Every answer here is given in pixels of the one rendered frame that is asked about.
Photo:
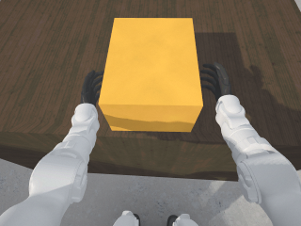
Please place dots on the right robot forearm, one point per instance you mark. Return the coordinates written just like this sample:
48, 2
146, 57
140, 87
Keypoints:
241, 137

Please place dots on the right robot shin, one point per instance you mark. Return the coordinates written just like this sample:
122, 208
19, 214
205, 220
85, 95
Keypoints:
185, 216

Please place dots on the carton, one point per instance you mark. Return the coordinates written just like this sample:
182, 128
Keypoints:
151, 78

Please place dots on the right robot upper arm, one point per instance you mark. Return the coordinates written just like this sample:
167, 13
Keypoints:
269, 181

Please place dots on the left robot forearm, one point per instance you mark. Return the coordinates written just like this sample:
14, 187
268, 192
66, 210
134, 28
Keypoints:
80, 140

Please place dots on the robot left hand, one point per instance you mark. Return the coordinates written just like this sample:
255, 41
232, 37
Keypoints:
89, 93

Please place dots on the left robot thigh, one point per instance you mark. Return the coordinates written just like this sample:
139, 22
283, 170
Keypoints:
126, 221

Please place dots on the pedestal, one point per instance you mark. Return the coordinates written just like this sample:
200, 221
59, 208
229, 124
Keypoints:
47, 48

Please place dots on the robot right hand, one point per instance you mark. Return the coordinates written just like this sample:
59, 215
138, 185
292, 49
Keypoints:
221, 81

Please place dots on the left robot upper arm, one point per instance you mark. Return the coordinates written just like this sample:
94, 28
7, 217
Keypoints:
58, 182

